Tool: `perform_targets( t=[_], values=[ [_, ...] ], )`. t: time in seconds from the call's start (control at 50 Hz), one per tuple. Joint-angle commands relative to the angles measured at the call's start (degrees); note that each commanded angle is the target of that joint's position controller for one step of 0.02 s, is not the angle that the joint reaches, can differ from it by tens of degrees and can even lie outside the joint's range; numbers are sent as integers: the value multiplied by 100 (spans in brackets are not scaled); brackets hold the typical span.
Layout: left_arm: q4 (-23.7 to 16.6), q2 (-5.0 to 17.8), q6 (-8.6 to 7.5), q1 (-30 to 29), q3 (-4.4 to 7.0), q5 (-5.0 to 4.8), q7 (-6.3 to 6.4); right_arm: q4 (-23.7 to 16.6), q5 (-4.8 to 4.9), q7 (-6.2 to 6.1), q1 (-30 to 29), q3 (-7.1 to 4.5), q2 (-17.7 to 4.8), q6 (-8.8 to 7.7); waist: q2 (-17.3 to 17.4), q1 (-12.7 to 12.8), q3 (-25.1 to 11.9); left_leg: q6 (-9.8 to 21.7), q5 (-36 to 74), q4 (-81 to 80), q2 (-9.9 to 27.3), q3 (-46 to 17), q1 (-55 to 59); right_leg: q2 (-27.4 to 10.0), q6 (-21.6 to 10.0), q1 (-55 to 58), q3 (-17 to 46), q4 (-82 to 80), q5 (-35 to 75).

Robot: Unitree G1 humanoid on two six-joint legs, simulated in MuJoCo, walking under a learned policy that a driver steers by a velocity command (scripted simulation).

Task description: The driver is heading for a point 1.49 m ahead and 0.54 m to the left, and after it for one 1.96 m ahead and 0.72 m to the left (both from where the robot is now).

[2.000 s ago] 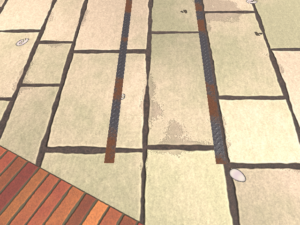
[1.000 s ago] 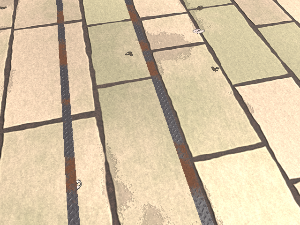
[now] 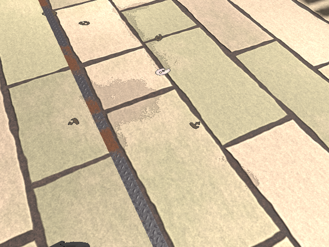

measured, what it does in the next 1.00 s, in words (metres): walks ahead, turning left: left foot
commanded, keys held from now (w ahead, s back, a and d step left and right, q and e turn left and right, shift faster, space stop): w+q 0.64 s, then w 0.36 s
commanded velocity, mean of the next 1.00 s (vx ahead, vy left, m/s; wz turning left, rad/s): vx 0.50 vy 0.00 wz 0.45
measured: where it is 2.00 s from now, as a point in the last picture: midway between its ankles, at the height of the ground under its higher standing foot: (76, 148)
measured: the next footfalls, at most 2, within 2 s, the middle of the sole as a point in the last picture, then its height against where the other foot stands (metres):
left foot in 0.48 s outside the picture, level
right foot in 1.06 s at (127, 196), level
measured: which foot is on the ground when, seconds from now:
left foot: up 0.00-0.46, down 0.48-1.00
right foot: down 0.00-0.50, up 0.52-1.00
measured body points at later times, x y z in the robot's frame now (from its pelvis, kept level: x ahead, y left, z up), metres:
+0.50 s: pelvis +0.23 +0.05 -0.01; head +0.27 +0.06 +0.43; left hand +0.12 +0.29 -0.15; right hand +0.51 -0.11 -0.10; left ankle +0.32 +0.14 -0.73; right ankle +0.08 -0.10 -0.72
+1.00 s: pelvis +0.48 +0.14 +0.00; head +0.50 +0.16 +0.45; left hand +0.55 +0.44 -0.10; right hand +0.57 -0.12 -0.13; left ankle +0.32 +0.14 -0.73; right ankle +0.67 +0.11 -0.70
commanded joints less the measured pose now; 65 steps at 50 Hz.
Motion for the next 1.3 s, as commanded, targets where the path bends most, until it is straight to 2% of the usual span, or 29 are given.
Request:
perform_targets(
  t=[0.02,0.04,0.06,0.1,0.18,0.26,0.38,0.44,0.46,0.48,0.5,0.52,0.54,0.58,0.62,0.66,0.82,0.96,1.0,1.04,1.06,1.08,1.1,1.12,1.14,1.16,1.2,1.24,1.3],
  values=[
    [178,1722,14,1982,528,41,171,-800,27,-49,-212,-73,-493,-69,-1479,957,-1191,324,-802,2921,-83,397,-3017,-2627,-846,3164,3867,-1676,-2729],
    [40,1173,36,1519,395,-1,138,-646,-76,-44,-234,-118,-662,5,-717,746,-525,409,-419,3300,286,187,-3094,-2342,-822,2577,3306,-1703,-2977],
    [-14,820,9,1190,311,-43,114,-618,-104,19,-393,-95,-517,17,-484,650,-73,371,12,3282,453,206,-3067,-2022,-743,2084,2544,-1798,-2239],
    [30,551,-68,1109,233,-54,138,-639,-174,98,-559,-105,-436,96,-662,534,127,245,453,3137,649,320,-2942,-1597,-584,1780,1445,-1925,-836],
    [258,602,-200,1541,282,-123,123,-847,-198,205,-1011,-70,-326,220,-543,508,1,81,1008,3243,688,461,-3284,-1494,-656,2050,510,-1867,1025],
    [425,599,-187,1772,299,-113,115,-1182,-208,306,-1817,5,-262,246,-525,595,215,-17,1611,2513,748,631,-3587,-1461,-718,2088,-157,-1932,1539],
    [593,889,-126,2006,387,-112,144,-1585,-225,408,-2725,134,-247,231,-474,740,409,311,1826,801,589,1266,-2752,-1541,-578,2280,-891,-1755,2137],
    [673,1139,-15,2091,442,-96,187,-1573,-275,335,-2416,70,-414,237,-595,538,88,667,1038,509,103,1603,-1966,-1590,-460,2678,-1231,-641,4452],
    [683,1227,53,2106,458,-96,196,-1445,-280,292,-1909,12,-515,213,-591,317,-231,819,823,356,-133,1641,-1388,-1577,-448,2697,-1298,219,4922],
    [647,1247,108,2080,452,-113,198,-1165,-321,218,-1021,-82,-659,162,-377,-82,-734,998,1002,-65,-307,1539,-189,-1475,-325,2214,-1415,1501,4423],
    [468,1029,115,2158,387,-74,176,-966,-365,108,-219,-246,-1152,145,259,-341,-1327,1273,327,-279,646,201,1251,-1287,-149,940,-1430,3247,2227],
    [13,529,71,2199,307,-135,71,-1147,-211,53,-566,-380,-1784,196,1646,117,-1777,2078,362,-1037,2204,-3098,2675,-34,210,-1486,-933,5280,-2296],
    [-146,1022,12,1478,379,-68,54,-1209,-101,13,-370,-379,-1708,272,565,-250,-1665,2087,973,-1454,2231,-3253,2540,-133,178,-2098,124,5515,-1992],
    [-128,806,-78,1393,302,-156,52,-1068,-65,-67,-838,-218,-1128,231,-40,245,-375,1760,2335,-1472,1835,-1785,1027,-632,114,-1903,199,4632,-1156],
    [-54,763,102,1620,292,24,50,-1137,-38,-79,-1224,-119,-864,138,2,635,-214,1521,2960,-1611,1313,-1100,142,-772,198,-1171,259,4016,-1142],
    [-39,698,279,1729,289,79,6,-1117,-16,-40,-1146,-93,-838,23,53,728,-283,1532,3245,-1733,1140,-873,-113,-725,280,-977,165,3717,-1064],
    [-410,591,326,321,256,4,-94,-755,-10,-53,-187,-53,-867,-99,268,225,149,1005,3192,-2117,1008,-604,524,-679,298,-1831,36,1846,688],
    [-773,555,225,-631,181,-51,-166,-492,-122,-170,319,7,-893,-109,356,-32,404,1008,4046,-1808,1255,-590,1396,-312,-10,-1786,-168,717,539],
    [-723,611,183,-339,199,-66,-150,-469,-142,-207,144,8,-969,-118,421,201,367,894,4893,-1543,1314,-493,1367,-129,-210,-1127,-218,387,175],
    [-389,804,138,701,298,-89,-35,-440,-162,-199,-18,1,-1077,-137,451,663,-178,721,6415,-435,1157,-303,1258,282,-436,337,-375,105,-205],
    [-141,941,81,1590,363,-43,45,-441,-128,-177,-110,19,-1063,-150,288,1105,-676,621,6015,653,940,-89,756,90,-616,1608,-205,-197,76],
    [-37,1424,49,2452,480,108,142,-646,-20,-146,-15,121,-727,-189,-358,1336,-1453,468,4129,2383,530,140,-553,-1251,-999,3206,1381,-270,-638],
    [65,1802,91,2539,589,111,86,-630,69,-136,580,145,-447,-168,-1489,996,-1837,288,-600,4089,-532,447,-2142,-2511,-1710,3993,3920,-855,-381],
    [60,1319,136,2142,489,-110,19,-600,-145,-164,163,72,-858,-136,-535,881,-1171,393,-406,4423,-176,-46,-2573,-2221,-1583,3342,3930,-1109,-725],
    [-3,990,134,1611,409,-158,-3,-671,-141,-120,-192,82,-789,-145,-231,696,-438,380,85,4218,91,13,-2623,-2022,-1463,2520,2965,-1248,-664],
    [-13,766,108,1349,350,-118,-17,-711,-145,-81,-411,118,-691,-140,-97,606,-151,369,349,3917,298,122,-2529,-1719,-1302,2028,2375,-1443,-294],
    [136,603,44,1325,278,-132,7,-690,-230,-3,-370,145,-593,-20,-382,388,6,252,516,3519,515,289,-2193,-1300,-1080,1470,1600,-1703,361],
    [295,671,-53,1556,292,-171,-14,-672,-255,55,-375,173,-493,54,-416,341,-33,150,639,3331,576,444,-2159,-1209,-1126,1381,1297,-1855,903],
    [486,770,-98,1813,319,-205,-23,-866,-262,98,-1029,211,-434,93,-361,414,201,-12,1150,2802,802,654,-2727,-1111,-1172,1434,948,-2168,987]
  ],
)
